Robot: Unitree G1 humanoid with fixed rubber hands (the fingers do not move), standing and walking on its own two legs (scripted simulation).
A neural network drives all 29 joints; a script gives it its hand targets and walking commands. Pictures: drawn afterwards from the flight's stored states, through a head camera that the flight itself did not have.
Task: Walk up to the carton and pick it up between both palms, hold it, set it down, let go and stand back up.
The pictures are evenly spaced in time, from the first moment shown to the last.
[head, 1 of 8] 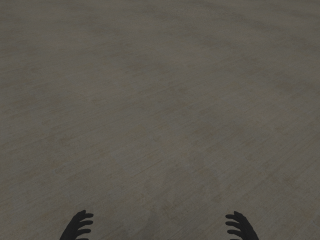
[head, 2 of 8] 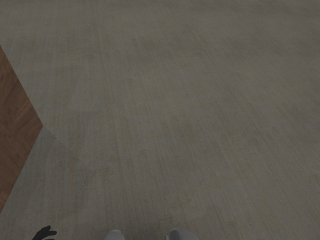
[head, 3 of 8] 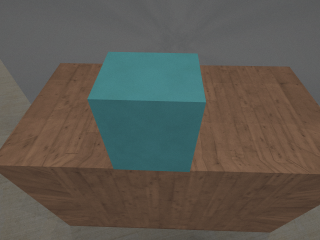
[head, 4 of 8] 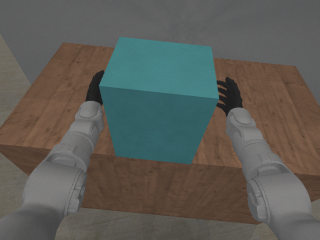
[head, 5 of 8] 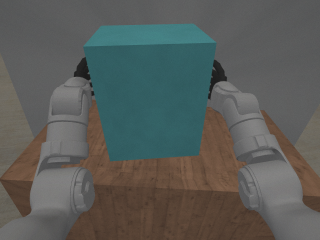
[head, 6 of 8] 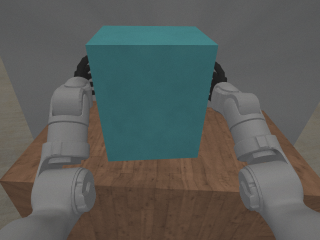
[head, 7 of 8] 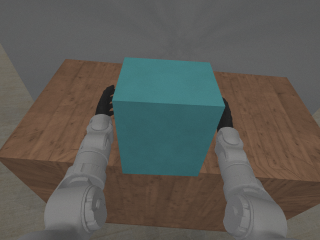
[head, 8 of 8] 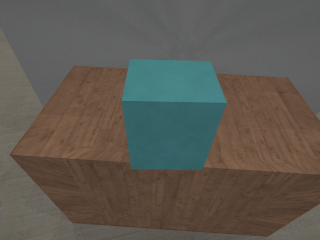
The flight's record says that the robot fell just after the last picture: no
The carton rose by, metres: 0.21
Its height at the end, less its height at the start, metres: +0.00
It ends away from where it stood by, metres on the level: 0.02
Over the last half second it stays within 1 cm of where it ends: yes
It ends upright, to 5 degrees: yes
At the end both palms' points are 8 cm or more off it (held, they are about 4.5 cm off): yes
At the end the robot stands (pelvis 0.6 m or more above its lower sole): yes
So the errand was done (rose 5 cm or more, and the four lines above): yes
